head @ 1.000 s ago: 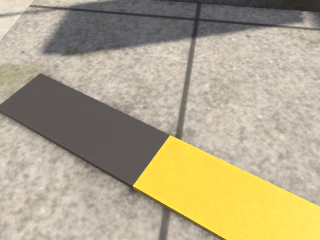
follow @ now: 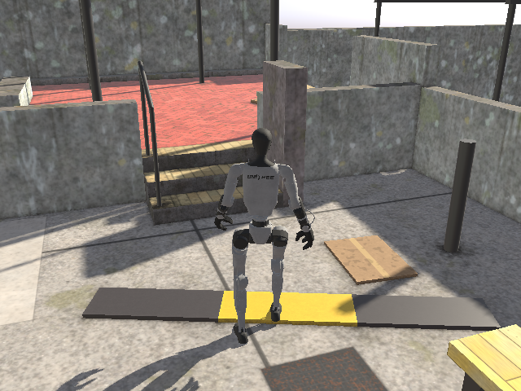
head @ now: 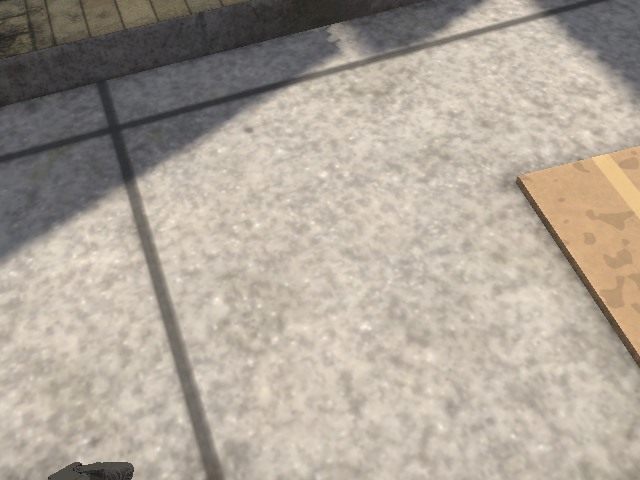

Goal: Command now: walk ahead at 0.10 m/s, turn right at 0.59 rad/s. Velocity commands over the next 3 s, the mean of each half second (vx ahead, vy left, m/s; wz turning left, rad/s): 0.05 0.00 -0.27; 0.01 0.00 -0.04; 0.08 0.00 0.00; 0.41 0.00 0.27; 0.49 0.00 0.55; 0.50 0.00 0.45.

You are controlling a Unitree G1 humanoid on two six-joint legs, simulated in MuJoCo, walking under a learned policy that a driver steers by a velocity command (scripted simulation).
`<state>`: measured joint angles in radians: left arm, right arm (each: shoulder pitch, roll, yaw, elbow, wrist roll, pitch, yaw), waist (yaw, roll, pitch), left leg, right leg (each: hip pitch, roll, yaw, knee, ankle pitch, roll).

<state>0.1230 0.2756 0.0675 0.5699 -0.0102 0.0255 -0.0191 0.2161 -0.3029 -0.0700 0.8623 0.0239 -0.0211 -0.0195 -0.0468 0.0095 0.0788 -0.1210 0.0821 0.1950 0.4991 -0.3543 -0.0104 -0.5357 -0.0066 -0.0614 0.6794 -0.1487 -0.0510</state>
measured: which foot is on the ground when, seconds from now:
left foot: down 0.00-0.00, up 0.02-0.32, down 0.34-1.00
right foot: down 0.00-1.00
